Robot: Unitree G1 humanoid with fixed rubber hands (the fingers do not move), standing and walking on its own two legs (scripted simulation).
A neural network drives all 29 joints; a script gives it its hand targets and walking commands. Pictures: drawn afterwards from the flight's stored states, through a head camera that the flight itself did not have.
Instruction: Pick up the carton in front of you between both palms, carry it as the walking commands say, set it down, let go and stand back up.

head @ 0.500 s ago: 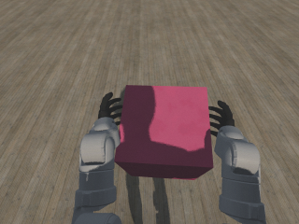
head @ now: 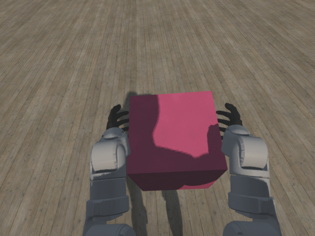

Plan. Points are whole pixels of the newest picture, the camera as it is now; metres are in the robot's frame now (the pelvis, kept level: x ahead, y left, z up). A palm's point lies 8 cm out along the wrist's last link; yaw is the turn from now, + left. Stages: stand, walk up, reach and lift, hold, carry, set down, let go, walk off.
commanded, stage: carry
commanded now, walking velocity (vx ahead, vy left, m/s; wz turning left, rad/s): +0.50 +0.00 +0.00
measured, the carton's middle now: (173, 146) +0.37 -0.01 +0.01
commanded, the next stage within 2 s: none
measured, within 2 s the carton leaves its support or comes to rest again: neither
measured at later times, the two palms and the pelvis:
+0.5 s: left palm (118, 64) +0.63 +0.17 +0.13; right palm (201, 62) +0.62 -0.11 +0.13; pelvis +0.30 +0.04 +0.01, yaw -1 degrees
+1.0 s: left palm (131, 37) +0.88 +0.16 +0.11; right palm (196, 36) +0.89 -0.13 +0.10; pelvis +0.61 +0.00 +0.03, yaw +3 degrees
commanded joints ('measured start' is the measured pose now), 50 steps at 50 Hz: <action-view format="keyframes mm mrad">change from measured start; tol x32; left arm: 1 -593 -920 -660 -70 -365 31 -182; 50 -35 -1039 -750 -407 -441 162 -300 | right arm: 1 -624 956 602 -82 317 -42 178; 50 -51 1072 743 -471 364 74 269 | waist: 1 62 -99 -414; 14 51 -230 -309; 19 -31 265 -444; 36 -9 75 -229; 40 29 -395 -378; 50 27 -209 -226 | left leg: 1 -628 60 -84 414 -7 -12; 16 -29 -17 143 -472 472 1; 20 534 404 -521 -446 797 255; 35 244 227 30 -552 678 51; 38 -47 162 121 -178 646 -37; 41 -589 47 -19 365 -81 -38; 50 -428 100 87 -163 262 -55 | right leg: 1 733 -379 507 -91 255 -176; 16 505 -170 44 101 507 22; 19 -165 34 67 703 -403 117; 21 -297 -51 156 740 -419 72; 37 371 -40 -100 -115 33 73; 40 858 -466 602 -213 183 -144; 50 576 -295 94 -308 191 -19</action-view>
